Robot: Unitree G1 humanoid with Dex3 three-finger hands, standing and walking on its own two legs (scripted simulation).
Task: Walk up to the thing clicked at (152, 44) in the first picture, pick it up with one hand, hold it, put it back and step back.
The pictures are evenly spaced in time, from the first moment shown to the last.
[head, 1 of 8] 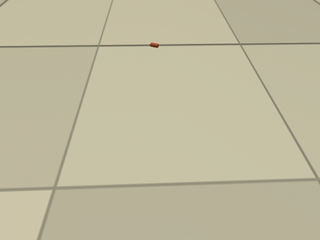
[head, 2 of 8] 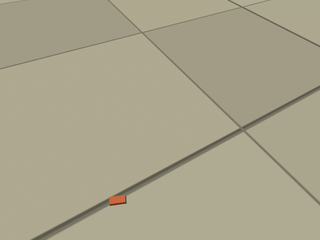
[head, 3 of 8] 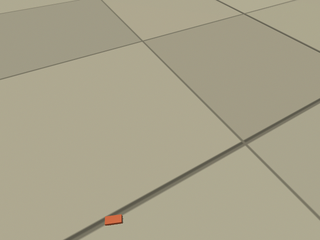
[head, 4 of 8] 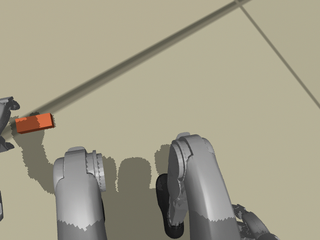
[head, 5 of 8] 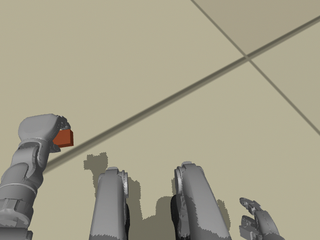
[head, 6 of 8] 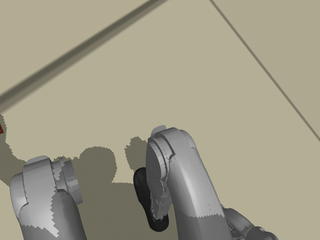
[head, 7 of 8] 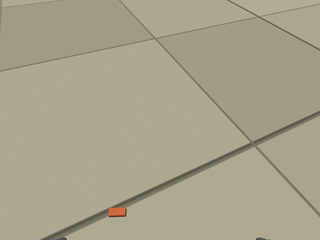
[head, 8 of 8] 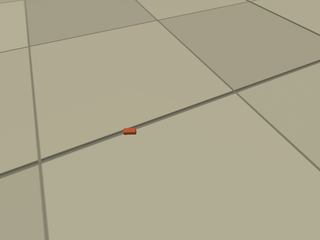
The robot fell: no
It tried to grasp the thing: yes
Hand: left
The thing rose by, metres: 0.69
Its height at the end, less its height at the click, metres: +0.00
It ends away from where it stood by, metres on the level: 0.01
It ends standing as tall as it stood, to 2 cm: yes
